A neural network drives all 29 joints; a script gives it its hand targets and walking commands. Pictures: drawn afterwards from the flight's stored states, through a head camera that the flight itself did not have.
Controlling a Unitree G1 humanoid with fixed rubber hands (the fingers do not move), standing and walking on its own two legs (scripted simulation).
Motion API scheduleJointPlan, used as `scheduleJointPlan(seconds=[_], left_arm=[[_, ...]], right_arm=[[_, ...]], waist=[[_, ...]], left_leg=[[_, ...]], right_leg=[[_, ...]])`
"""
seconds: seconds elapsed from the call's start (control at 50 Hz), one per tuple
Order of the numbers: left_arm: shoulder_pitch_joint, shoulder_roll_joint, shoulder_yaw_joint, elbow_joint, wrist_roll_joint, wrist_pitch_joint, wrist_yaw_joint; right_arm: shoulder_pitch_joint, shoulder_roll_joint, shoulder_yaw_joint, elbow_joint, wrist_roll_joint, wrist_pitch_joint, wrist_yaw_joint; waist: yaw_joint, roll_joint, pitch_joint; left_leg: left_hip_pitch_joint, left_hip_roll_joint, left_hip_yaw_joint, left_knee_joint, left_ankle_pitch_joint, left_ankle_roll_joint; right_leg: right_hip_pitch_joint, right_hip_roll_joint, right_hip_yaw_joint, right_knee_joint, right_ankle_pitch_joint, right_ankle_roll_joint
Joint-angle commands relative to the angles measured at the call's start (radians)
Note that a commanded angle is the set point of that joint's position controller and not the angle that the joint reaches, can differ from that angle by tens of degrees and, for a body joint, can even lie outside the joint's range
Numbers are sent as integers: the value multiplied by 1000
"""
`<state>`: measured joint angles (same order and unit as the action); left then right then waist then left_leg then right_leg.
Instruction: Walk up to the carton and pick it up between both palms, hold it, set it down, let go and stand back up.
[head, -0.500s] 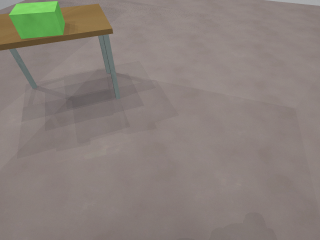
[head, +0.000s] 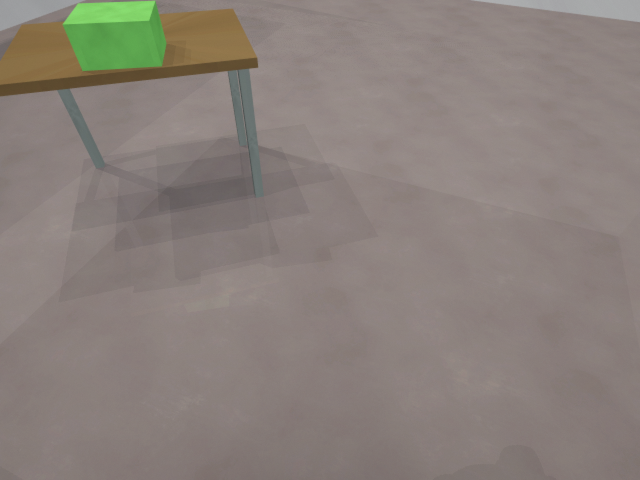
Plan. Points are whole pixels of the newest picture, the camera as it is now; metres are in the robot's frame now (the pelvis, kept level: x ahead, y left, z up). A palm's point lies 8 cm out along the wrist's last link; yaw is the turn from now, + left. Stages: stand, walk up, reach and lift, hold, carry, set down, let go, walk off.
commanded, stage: walk up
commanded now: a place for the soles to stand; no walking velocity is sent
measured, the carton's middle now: (120, 34) +1.46 +0.71 -0.02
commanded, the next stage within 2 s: none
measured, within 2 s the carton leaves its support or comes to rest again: neither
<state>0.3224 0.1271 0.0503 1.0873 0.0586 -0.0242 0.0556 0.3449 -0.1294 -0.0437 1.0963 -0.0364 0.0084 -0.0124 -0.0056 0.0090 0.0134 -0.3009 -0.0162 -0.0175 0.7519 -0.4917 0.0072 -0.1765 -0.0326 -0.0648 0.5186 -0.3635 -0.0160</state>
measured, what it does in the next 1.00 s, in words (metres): walks ahead, turning left: left foot, then right foot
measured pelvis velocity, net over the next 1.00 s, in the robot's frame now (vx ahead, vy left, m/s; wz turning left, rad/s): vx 0.41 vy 0.17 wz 0.47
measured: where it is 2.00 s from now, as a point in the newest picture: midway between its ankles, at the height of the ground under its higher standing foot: (222, 307)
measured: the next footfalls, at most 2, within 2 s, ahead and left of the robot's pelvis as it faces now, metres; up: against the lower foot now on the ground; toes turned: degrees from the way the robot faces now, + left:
left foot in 0.26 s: +0.16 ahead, +0.25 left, +0.00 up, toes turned +18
right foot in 0.68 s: +0.46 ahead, +0.05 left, +0.00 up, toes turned +11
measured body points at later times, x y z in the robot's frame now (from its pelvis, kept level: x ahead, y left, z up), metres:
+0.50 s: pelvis +0.15 +0.12 -0.02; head +0.14 +0.14 +0.43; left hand +0.21 +0.39 -0.15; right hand +0.18 -0.14 -0.15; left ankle +0.12 +0.24 -0.73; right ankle +0.25 +0.03 -0.68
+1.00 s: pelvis +0.41 +0.17 +0.00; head +0.42 +0.17 +0.45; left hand +0.26 +0.38 -0.13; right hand +0.65 +0.01 -0.11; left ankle +0.48 +0.34 -0.68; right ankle +0.42 +0.04 -0.73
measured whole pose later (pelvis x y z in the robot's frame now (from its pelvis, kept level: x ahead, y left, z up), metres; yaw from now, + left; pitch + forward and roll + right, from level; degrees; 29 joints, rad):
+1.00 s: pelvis +0.41 +0.17 +0.00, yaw +27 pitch -3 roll -2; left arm 0.50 0.25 0.00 0.87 0.05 -0.10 0.01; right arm 0.22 -0.28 -0.03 0.74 -0.05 -0.04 0.06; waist 0.06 0.04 0.07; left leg -0.61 0.06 0.01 0.91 -0.21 0.01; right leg -0.08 -0.09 -0.26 0.50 -0.35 0.02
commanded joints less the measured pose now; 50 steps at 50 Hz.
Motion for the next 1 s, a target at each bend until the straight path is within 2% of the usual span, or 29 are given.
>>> scheduleJointPlan(seconds=[0.0,0.02,0.08,0.12,0.16,0.18,0.22,0.24,0.26,0.28,0.3,0.32,0.36,0.4,0.44,0.52,0.58,0.62,0.64,0.66,0.68,0.7,0.72,0.76,0.8,0.86,0.9,0.94,0.98], left_arm=[[72,197,39,-51,16,-54,33],[28,216,33,-70,19,-66,34],[-40,245,27,-110,21,-73,18],[-50,272,25,-124,31,-66,2],[-86,305,25,-144,46,-54,-12],[-104,328,29,-149,49,-43,-17],[-56,263,-2,-144,54,-16,-36],[-42,181,-41,-187,40,-4,-62],[-39,171,-52,-280,-2,4,-92],[-88,230,-43,-328,-23,2,-99],[-89,256,-44,-329,-36,-12,-102],[-80,262,-49,-320,-35,-29,-99],[-76,277,-44,-321,-11,-41,-91],[-48,261,-43,-327,-17,-33,-96],[-55,237,-40,-353,-17,-19,-103],[-90,219,-31,-390,-23,-24,-112],[-72,209,-22,-398,-23,-33,-107],[34,217,-8,-379,-13,-43,-92],[149,238,10,-347,-6,-50,-78],[265,290,24,-344,7,-59,-64],[278,390,48,-380,-7,-51,-54],[240,404,52,-379,-45,-40,-41],[187,363,32,-389,-63,-42,-34],[134,332,8,-379,-42,-59,-31],[114,270,-13,-353,-30,-79,-40],[143,249,-23,-310,-17,-99,-44],[139,254,-26,-297,-12,-100,-44],[123,261,-27,-290,-9,-95,-48],[121,291,-21,-288,-7,-85,-50]], right_arm=[[-118,-153,-43,-180,-41,-16,41],[-81,-155,-45,-184,-36,-17,51],[-39,-150,-43,-209,-18,-12,67],[-46,-150,-38,-225,-11,-14,76],[15,-154,-35,-220,0,-24,82],[91,-164,-37,-199,4,-31,79],[307,-218,-65,-133,4,-42,59],[420,-286,-89,-129,9,-42,40],[402,-384,-92,-173,42,-39,27],[300,-441,-96,-216,71,-34,8],[204,-445,-89,-253,68,-32,-5],[168,-428,-83,-272,49,-37,-15],[152,-337,-52,-272,19,-59,-11],[116,-294,-34,-270,10,-78,-2],[112,-296,-31,-266,2,-86,1],[95,-308,-32,-264,-1,-91,9],[93,-304,-30,-262,-7,-91,22],[96,-291,-25,-260,-13,-83,29],[124,-256,-10,-257,-23,-78,32],[192,-179,12,-261,-22,-73,40],[264,-154,19,-307,0,-66,44],[203,-224,-2,-342,-12,-52,36],[111,-248,-5,-353,-13,-47,35],[63,-228,2,-360,-11,-54,35],[56,-209,5,-356,-14,-56,43],[17,-166,12,-374,-15,-52,58],[-39,-147,22,-396,-12,-53,68],[-104,-133,27,-415,-11,-59,76],[-133,-133,22,-427,-17,-63,82]], waist=[[51,-88,173],[25,-104,143],[2,-186,189],[-2,-199,212],[-39,-178,214],[-70,-138,187],[-143,112,105],[-179,363,73],[-147,424,58],[-115,285,98],[-71,231,132],[-58,197,131],[-46,167,144],[-2,151,150],[3,154,167],[4,84,188],[7,75,183],[50,9,141],[91,-77,79],[114,-249,-33],[80,-399,-80],[89,-251,-20],[80,-147,111],[58,-171,166],[25,-155,166],[14,-119,131],[11,-121,116],[9,-137,113],[5,-137,98]], left_leg=[[-531,160,-111,365,64,-38],[-474,178,-126,365,75,-40],[-376,176,-66,259,82,-56],[-277,161,-14,137,97,-49],[-71,119,95,35,156,-34],[65,91,155,-17,205,-22],[331,-11,200,-22,159,-6],[341,80,-95,-173,-106,42],[242,301,-775,-551,-471,144],[147,412,-986,-726,-730,206],[190,419,-914,-683,-662,211],[207,399,-798,-588,-494,231],[55,384,-645,-546,-356,252],[-41,336,-466,-526,-266,232],[-104,321,-409,-546,-246,239],[-145,259,-258,-528,-200,217],[-164,220,-166,-466,-130,191],[-181,184,-138,-305,-36,162],[-182,133,-92,-77,93,145],[-226,33,2,285,119,91],[-393,-66,5,549,-96,23],[-458,-4,-77,638,-90,10],[-495,35,-106,680,-11,1],[-521,82,-100,612,43,0],[-416,97,-101,493,82,-8],[-409,98,-62,384,163,-16],[-404,112,-35,244,249,-14],[-299,97,21,89,345,4],[-152,77,62,-11,413,23]], right_leg=[[118,-472,477,-379,-435,-220],[89,-457,411,-382,-428,-202],[-27,-404,224,-387,-452,-181],[-89,-359,87,-354,-436,-160],[-208,-322,-31,-282,-446,-147],[-260,-308,-80,-197,-477,-140],[-394,-179,-191,217,-437,-108],[-476,-54,-201,657,-386,-73],[-616,36,-13,829,-360,-32],[-639,-34,97,887,-316,-18],[-690,-88,125,914,-208,-16],[-709,-119,120,891,-145,-17],[-586,-150,113,765,-167,2],[-493,-144,120,653,-139,10],[-446,-130,96,572,-61,16],[-342,-99,53,366,172,21],[-191,-45,-15,233,216,18],[-10,-8,-38,138,204,6],[117,15,-35,111,141,-3],[244,-139,177,42,-76,-28],[298,-404,762,-231,-323,-123],[195,-488,985,-405,-571,-178],[100,-467,903,-424,-613,-163],[61,-425,588,-339,-364,-182],[-44,-364,370,-329,-162,-176],[-2,-361,211,-315,90,-202],[44,-345,112,-295,182,-194],[7,-289,-18,-275,242,-165],[-52,-284,-79,-242,187,-159]])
